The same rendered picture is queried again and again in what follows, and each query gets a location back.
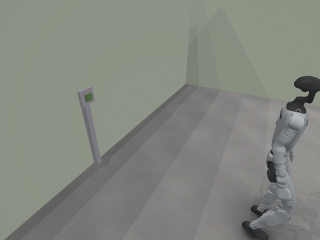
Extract panel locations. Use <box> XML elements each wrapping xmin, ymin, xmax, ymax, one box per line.
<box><xmin>77</xmin><ymin>86</ymin><xmax>102</xmax><ymax>165</ymax></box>

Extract left robot hand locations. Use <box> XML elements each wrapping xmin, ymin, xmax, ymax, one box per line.
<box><xmin>286</xmin><ymin>149</ymin><xmax>294</xmax><ymax>162</ymax></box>

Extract right robot upper arm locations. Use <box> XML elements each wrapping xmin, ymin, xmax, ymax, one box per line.
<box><xmin>271</xmin><ymin>113</ymin><xmax>305</xmax><ymax>155</ymax></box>

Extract button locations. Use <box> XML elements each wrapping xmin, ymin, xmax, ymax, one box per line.
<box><xmin>84</xmin><ymin>92</ymin><xmax>93</xmax><ymax>102</ymax></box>

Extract humanoid robot torso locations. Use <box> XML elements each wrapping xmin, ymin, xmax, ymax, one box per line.
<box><xmin>266</xmin><ymin>104</ymin><xmax>308</xmax><ymax>170</ymax></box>

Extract right robot hand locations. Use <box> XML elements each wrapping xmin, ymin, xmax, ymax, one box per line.
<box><xmin>275</xmin><ymin>186</ymin><xmax>293</xmax><ymax>209</ymax></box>

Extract right robot shin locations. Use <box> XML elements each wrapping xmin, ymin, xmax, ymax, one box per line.
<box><xmin>250</xmin><ymin>208</ymin><xmax>292</xmax><ymax>229</ymax></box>

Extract right robot forearm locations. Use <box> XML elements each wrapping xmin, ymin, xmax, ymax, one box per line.
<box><xmin>272</xmin><ymin>147</ymin><xmax>288</xmax><ymax>188</ymax></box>

